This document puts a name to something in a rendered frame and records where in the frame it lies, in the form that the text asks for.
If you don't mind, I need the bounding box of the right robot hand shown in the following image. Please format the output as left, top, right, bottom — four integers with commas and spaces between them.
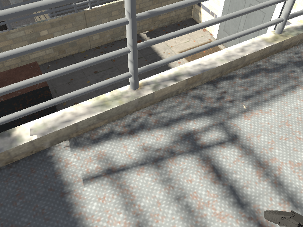
263, 210, 303, 227

